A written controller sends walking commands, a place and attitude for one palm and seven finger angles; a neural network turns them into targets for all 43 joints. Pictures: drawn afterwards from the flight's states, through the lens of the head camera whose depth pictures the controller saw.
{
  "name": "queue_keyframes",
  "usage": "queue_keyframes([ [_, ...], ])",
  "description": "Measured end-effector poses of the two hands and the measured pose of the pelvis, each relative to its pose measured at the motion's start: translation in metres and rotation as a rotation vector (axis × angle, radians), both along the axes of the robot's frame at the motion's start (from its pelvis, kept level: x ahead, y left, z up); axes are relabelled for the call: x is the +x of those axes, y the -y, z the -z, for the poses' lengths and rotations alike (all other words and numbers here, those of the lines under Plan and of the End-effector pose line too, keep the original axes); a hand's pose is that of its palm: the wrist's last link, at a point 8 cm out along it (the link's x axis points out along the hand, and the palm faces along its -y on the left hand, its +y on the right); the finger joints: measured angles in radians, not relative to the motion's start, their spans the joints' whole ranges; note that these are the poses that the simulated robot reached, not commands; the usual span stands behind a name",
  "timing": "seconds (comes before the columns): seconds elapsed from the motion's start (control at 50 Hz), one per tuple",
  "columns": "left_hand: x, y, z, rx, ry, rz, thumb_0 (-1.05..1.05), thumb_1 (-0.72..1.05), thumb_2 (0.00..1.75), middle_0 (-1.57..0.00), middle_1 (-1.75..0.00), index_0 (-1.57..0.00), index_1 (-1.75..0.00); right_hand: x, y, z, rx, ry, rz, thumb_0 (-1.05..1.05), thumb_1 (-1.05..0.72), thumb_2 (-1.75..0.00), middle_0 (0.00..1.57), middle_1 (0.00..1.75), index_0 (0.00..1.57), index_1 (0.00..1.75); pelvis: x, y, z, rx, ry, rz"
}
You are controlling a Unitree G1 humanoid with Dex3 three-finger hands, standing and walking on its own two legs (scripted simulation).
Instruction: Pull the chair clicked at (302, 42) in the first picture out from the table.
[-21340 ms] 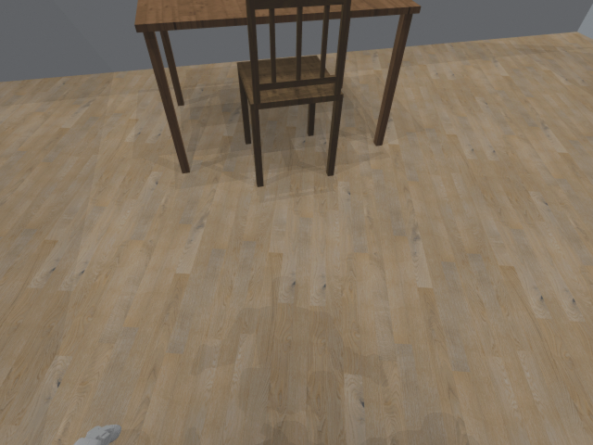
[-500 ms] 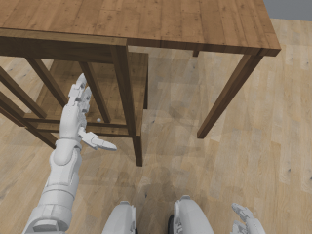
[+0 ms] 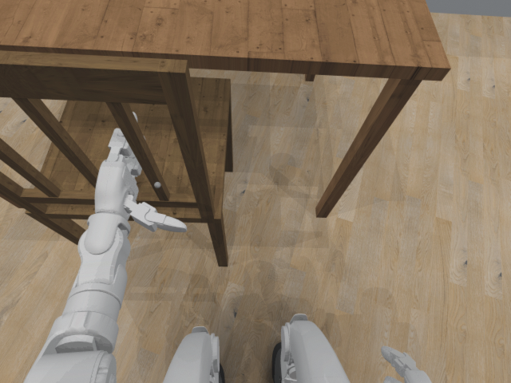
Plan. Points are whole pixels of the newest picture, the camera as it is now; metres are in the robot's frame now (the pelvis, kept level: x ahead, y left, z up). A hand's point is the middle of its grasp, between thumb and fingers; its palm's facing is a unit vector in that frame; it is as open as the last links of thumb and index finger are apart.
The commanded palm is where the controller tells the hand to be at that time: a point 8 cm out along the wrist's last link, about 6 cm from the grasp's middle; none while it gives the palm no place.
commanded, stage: push the fingers through the gap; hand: left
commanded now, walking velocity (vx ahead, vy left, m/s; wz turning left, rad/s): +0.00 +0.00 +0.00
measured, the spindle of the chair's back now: (77, 157) +0.45 +0.26 +0.03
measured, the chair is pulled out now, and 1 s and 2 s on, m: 0.00 0.00 0.03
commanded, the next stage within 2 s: hook a spindle and tug to test in 0.20 s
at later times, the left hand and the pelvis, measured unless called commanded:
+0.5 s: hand (154, 185) +0.41 +0.15 +0.01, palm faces -0.05 -1.00 -0.02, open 16.5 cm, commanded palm +0.39 +0.20 +0.02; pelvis -0.01 +0.00 +0.00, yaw +0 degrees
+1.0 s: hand (158, 184) +0.41 +0.14 +0.02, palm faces -0.04 -1.00 -0.02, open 9.0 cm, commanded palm +0.38 +0.19 +0.02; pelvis +0.00 +0.01 +0.00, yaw +0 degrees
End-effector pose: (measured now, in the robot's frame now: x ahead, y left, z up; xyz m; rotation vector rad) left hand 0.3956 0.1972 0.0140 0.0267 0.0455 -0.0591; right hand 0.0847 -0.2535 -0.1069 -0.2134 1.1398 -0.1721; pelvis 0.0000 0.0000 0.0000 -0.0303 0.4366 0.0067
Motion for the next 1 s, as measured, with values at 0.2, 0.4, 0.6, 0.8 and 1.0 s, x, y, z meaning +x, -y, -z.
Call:
queue_keyframes([
  [0.2, -0.001, -0.004, -0.004, 0.012, 0.037, -0.018, -0.01, -0.50, 0.30, -0.06, -0.08, -0.06, -0.09, 0.004, 0.002, 0.000, -0.013, 0.012, -0.023, 0.00, -0.91, -0.90, 0.20, 0.30, 0.20, 0.30, -0.004, 0.002, 0.002, -0.001, 0.009, -0.010],
  [0.4, -0.004, -0.003, -0.005, -0.002, 0.040, 0.008, -0.01, -0.50, 0.30, -0.07, -0.11, -0.06, -0.12, 0.007, 0.001, 0.000, -0.014, 0.024, -0.022, 0.00, -0.91, -0.90, 0.20, 0.30, 0.20, 0.30, -0.006, -0.001, 0.002, -0.003, 0.009, -0.008],
  [0.6, -0.002, -0.006, -0.003, -0.003, 0.046, -0.010, -0.01, -0.50, 0.30, -0.18, -0.46, -0.18, -0.47, 0.004, -0.003, 0.000, -0.017, 0.020, -0.023, 0.00, -0.91, -0.90, 0.20, 0.30, 0.20, 0.30, -0.008, -0.003, 0.004, -0.006, 0.007, -0.008],
  [0.8, -0.004, 0.001, -0.005, -0.010, 0.037, 0.013, -0.01, -0.32, 0.37, -0.35, -0.98, -0.35, -0.99, 0.001, -0.007, 0.000, -0.007, 0.009, -0.014, 0.00, -0.91, -0.90, 0.20, 0.30, 0.20, 0.30, -0.006, -0.007, 0.002, -0.009, 0.009, -0.008],
  [1.0, -0.004, 0.004, -0.007, -0.009, 0.043, -0.018, -0.01, 0.16, 0.58, -0.44, -1.33, -0.43, -1.36, 0.006, -0.009, -0.002, 0.004, 0.023, -0.015, 0.00, -0.91, -0.90, 0.20, 0.30, 0.20, 0.30, -0.003, -0.007, 0.001, -0.006, 0.011, -0.003],
])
